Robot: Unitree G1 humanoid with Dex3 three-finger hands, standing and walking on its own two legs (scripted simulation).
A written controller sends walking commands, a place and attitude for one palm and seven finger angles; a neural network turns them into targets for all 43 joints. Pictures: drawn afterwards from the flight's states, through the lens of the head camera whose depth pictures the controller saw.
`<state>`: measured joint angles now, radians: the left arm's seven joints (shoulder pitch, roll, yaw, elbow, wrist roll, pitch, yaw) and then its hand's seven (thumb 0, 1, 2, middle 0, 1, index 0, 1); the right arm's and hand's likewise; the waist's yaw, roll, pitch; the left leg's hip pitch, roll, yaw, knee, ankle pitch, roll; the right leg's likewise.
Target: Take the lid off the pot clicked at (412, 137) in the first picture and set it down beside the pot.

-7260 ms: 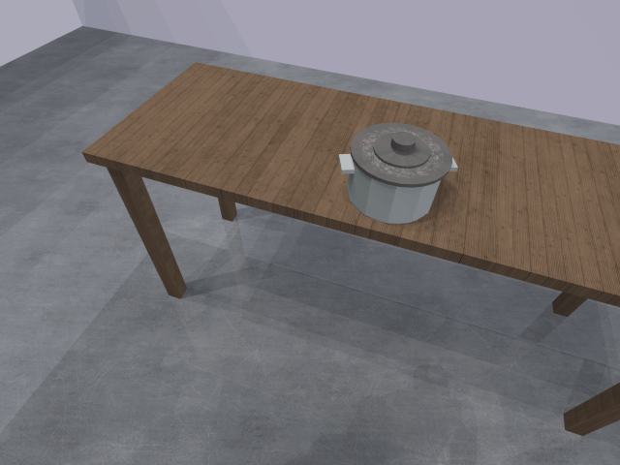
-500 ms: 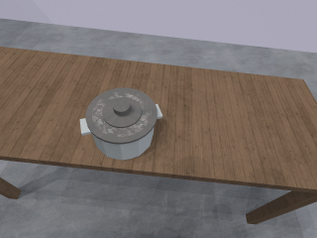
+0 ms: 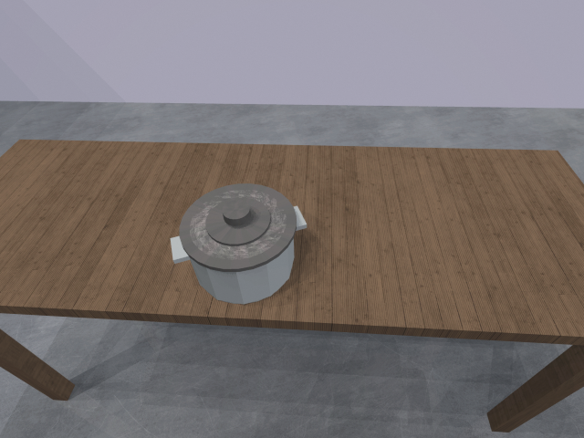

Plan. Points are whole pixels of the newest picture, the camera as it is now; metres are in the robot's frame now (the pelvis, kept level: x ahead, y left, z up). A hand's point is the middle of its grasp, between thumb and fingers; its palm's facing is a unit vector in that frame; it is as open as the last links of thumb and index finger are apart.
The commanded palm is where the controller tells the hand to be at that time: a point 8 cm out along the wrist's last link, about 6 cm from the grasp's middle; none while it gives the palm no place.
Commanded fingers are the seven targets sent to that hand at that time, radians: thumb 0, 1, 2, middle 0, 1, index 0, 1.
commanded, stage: come to a stop and stand still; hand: left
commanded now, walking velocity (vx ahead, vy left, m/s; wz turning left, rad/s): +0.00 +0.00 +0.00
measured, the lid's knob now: (236, 212) +0.46 +0.13 +0.05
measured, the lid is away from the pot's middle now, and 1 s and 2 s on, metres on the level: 0.00 0.00 0.00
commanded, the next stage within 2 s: look again from close up in 0.12 s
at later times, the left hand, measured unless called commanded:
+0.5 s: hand out of the picture +0.05 +0.16 -0.16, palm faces +0.00 -0.98 -0.22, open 7.3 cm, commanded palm none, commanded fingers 0.00 0.90 0.90 -0.20 -0.30 -0.20 -0.30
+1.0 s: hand out of the picture +0.06 +0.15 -0.16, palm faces +0.01 -0.98 -0.22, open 7.4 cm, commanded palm none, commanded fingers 0.00 0.90 0.90 -0.20 -0.30 -0.20 -0.30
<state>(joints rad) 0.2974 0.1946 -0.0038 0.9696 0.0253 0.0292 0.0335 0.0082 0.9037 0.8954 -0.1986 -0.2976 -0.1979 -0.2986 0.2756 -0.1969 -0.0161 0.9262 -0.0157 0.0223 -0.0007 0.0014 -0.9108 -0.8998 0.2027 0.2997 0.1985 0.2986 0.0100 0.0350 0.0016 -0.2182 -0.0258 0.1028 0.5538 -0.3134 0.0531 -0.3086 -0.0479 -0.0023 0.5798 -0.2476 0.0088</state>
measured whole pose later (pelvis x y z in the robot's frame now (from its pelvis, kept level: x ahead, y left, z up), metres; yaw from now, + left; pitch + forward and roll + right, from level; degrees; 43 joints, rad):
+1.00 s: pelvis +0.05 -0.03 +0.01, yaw +0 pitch +0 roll +0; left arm 0.27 0.16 -0.01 1.07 0.01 -0.01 0.04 0.01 0.92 0.90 -0.20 -0.30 -0.20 -0.30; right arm 0.28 -0.15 0.01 1.11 0.00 -0.02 -0.03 0.00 -0.90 -0.90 0.20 0.30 0.20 0.30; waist 0.00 0.01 0.04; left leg -0.11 0.02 0.08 0.42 -0.31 -0.01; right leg -0.21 0.00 -0.03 0.47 -0.26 -0.02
